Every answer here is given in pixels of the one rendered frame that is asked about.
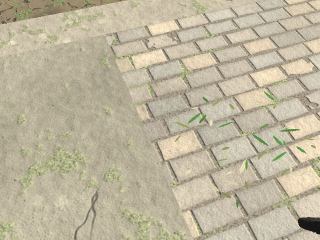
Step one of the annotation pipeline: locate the robot right hand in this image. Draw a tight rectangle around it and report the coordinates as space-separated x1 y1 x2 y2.
298 217 320 235

